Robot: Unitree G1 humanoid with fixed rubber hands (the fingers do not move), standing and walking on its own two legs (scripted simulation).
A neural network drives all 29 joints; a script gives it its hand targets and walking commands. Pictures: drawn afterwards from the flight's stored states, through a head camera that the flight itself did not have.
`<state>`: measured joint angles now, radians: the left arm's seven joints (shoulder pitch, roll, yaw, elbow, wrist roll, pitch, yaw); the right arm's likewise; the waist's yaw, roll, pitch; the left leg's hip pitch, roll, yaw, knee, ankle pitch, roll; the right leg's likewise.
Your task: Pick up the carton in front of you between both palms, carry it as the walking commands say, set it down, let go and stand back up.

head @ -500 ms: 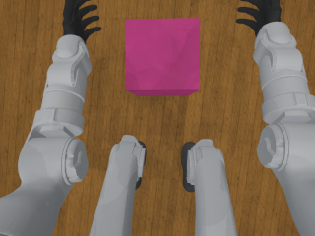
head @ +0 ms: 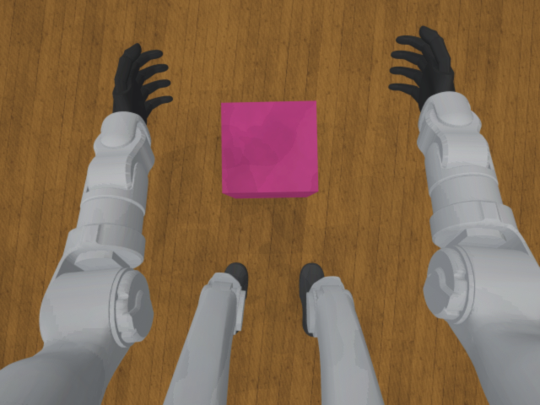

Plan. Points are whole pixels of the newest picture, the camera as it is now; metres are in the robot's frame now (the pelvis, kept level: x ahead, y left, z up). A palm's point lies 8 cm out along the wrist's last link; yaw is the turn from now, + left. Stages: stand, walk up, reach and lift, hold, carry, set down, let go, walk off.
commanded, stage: let go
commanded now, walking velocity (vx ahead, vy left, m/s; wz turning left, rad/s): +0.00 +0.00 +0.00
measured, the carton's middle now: (270, 156) +0.50 +0.03 -0.51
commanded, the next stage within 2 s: stand in 1.26 s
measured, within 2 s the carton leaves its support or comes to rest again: neither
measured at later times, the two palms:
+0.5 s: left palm (39, 222) +0.34 +0.23 +0.01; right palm (508, 222) +0.35 -0.22 +0.00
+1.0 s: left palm out of the picture +0.25 +0.23 +0.07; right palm out of the picture +0.25 -0.24 +0.08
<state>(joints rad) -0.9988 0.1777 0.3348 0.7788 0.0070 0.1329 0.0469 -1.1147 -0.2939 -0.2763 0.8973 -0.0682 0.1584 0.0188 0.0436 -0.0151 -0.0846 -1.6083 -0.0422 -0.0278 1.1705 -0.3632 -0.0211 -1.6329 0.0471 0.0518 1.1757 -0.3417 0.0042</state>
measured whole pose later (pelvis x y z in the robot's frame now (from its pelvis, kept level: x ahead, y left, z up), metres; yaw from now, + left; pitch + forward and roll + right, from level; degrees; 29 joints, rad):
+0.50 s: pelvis +0.06 +0.01 +0.11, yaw +0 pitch +25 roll +0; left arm -0.18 0.18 0.13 0.55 0.01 0.01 -0.06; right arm -0.23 -0.19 -0.16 0.59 -0.05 0.01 0.02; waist 0.03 0.02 -0.06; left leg -0.85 -0.04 -0.05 0.71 -0.30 0.00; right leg -0.87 0.03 0.05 0.71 -0.28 0.01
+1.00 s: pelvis +0.09 +0.00 +0.14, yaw +0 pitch -2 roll +0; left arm 0.21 0.22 0.04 0.44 0.00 0.10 -0.08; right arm 0.23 -0.22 -0.03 0.41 0.00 0.10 0.07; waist 0.00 -0.01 0.08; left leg -0.13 -0.02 -0.07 0.44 -0.28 -0.01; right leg -0.14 0.04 0.04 0.43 -0.26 -0.02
